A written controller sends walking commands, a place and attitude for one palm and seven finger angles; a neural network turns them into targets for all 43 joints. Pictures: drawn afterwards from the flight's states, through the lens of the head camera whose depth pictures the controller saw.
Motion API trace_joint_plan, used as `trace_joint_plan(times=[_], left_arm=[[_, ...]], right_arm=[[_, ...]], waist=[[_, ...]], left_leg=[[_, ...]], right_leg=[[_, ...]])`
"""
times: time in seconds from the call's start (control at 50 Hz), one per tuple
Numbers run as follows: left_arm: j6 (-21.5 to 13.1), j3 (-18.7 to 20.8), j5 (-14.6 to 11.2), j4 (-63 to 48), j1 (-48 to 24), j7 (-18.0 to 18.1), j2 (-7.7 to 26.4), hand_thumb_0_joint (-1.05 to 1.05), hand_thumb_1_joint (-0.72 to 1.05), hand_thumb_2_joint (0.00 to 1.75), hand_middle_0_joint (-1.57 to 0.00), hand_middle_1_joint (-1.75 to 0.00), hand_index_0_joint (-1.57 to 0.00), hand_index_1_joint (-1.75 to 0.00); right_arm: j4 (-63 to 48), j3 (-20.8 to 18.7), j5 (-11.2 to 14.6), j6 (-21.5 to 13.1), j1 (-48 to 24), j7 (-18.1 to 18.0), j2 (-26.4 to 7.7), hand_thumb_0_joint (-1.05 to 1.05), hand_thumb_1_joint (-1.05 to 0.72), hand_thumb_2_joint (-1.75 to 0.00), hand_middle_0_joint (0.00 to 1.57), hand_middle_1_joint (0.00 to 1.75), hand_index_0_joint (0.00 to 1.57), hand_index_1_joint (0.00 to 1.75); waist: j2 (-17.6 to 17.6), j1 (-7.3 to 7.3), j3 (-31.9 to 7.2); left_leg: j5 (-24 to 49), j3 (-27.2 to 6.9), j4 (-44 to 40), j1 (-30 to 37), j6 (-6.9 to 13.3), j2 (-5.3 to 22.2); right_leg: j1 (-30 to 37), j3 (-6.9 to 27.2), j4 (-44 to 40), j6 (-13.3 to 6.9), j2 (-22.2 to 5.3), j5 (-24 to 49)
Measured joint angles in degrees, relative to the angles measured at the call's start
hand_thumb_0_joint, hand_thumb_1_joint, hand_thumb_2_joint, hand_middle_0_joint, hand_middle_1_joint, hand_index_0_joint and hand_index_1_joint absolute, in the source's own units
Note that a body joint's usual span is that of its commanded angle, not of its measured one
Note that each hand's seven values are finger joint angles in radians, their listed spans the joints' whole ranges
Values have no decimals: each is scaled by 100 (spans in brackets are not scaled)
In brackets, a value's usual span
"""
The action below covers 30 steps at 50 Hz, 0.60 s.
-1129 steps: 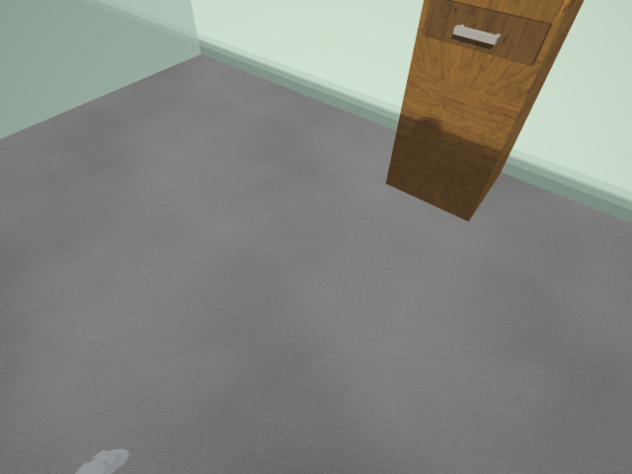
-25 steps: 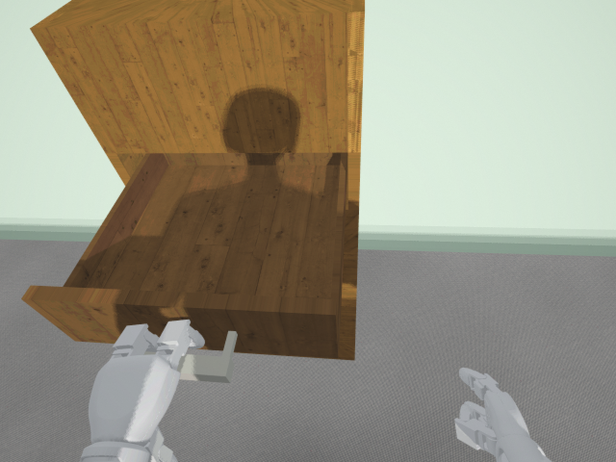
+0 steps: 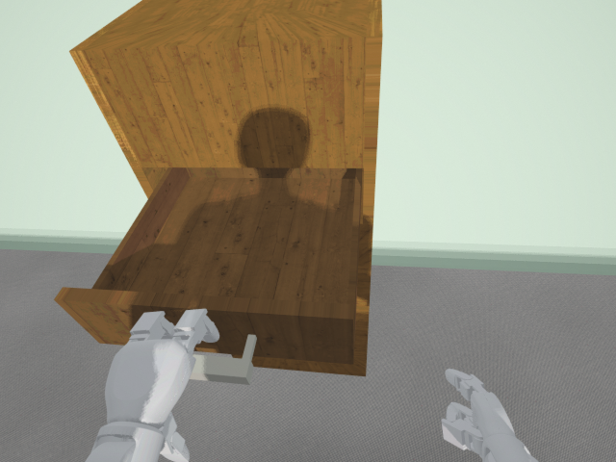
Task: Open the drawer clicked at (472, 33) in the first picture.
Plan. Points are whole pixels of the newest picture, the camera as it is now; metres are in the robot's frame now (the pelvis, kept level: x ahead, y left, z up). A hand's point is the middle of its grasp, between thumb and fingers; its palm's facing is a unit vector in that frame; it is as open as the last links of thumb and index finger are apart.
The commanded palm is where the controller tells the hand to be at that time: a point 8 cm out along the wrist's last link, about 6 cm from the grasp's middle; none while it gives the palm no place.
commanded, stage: lift the hand off the handle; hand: left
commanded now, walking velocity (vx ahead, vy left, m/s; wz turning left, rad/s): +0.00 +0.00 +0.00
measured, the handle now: (201, 352) +0.24 +0.18 +0.03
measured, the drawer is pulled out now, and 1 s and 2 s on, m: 0.28 0.28 0.28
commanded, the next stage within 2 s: draw the hand back to the body in 1.00 s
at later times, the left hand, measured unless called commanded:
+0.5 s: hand (150, 347) +0.21 +0.20 +0.12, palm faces +0.15 -0.19 -0.97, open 13.6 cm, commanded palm +0.17 +0.19 +0.18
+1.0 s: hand (129, 303) +0.22 +0.19 +0.19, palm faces +0.24 -0.25 -0.94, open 13.8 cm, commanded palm +0.17 +0.19 +0.24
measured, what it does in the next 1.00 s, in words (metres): stands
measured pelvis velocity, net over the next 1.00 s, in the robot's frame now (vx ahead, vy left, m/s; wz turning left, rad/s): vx -0.01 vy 0.04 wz -0.01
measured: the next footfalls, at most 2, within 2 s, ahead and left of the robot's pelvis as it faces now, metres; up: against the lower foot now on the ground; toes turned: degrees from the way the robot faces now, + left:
none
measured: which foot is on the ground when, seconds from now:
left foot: down 0.00-1.00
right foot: down 0.00-1.00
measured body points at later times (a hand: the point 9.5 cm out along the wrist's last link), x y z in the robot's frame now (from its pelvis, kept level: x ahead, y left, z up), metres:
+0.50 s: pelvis +0.00 +0.03 +0.01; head -0.01 -0.02 +0.46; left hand +0.19 +0.20 +0.17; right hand +0.24 -0.17 -0.07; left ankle +0.00 +0.10 -0.71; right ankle -0.02 -0.04 -0.71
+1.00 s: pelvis -0.01 +0.04 +0.02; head -0.04 -0.02 +0.47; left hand +0.20 +0.20 +0.24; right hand +0.24 -0.14 -0.05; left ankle +0.00 +0.10 -0.71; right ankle -0.02 -0.04 -0.71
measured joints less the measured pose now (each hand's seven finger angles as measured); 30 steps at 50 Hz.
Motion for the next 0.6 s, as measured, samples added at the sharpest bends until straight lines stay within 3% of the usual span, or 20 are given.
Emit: trace_joint_plan(times=[0.18,0.38,0.6], left_arm=[[169,37,-121,-634,135,-327,66,0,-49,30,-34,-121,-38,-123],[295,-16,-264,-1065,100,-763,277,0,-49,30,-37,-122,-39,-123],[682,-147,-350,-1714,-522,-1021,99,0,-49,30,-36,-122,-34,-121]], right_arm=[[-76,-54,28,52,-21,87,-172,1,-90,-90,19,30,20,30],[-89,53,73,113,-14,111,-128,1,-90,-90,19,30,20,30],[-65,139,188,292,-99,264,-105,1,-90,-90,19,30,20,30]], waist=[[72,70,67],[152,125,145],[346,148,182]], left_leg=[[57,27,-202,300,60,12],[123,52,-419,602,132,10],[229,84,-630,862,238,-94]], right_leg=[[325,62,-274,65,10,105],[655,122,-564,141,4,217],[892,171,-703,265,-102,271]])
